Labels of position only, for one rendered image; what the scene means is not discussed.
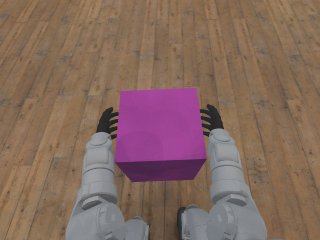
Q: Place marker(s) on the left robot thigh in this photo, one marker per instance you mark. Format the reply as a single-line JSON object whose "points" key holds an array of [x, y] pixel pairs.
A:
{"points": [[137, 229]]}

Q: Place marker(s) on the robot right shin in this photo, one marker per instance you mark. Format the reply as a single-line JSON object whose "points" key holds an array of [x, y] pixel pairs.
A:
{"points": [[183, 235]]}

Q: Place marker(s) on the right robot upper arm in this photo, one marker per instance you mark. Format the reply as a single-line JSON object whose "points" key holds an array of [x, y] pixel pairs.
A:
{"points": [[228, 221]]}

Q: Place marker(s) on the carton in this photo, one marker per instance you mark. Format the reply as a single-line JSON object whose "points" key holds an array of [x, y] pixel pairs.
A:
{"points": [[160, 135]]}

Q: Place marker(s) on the left robot upper arm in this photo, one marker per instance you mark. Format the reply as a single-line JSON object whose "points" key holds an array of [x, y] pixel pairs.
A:
{"points": [[104, 221]]}

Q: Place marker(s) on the robot right hand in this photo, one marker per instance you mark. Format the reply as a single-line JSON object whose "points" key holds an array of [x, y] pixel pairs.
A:
{"points": [[215, 119]]}

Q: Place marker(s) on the robot left forearm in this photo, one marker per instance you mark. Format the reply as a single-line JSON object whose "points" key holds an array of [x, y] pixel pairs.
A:
{"points": [[98, 172]]}

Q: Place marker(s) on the robot left hand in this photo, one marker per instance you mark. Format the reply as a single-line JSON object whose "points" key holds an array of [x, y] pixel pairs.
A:
{"points": [[104, 122]]}

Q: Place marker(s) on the robot right forearm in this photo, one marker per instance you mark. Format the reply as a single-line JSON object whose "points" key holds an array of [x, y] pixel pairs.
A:
{"points": [[228, 183]]}

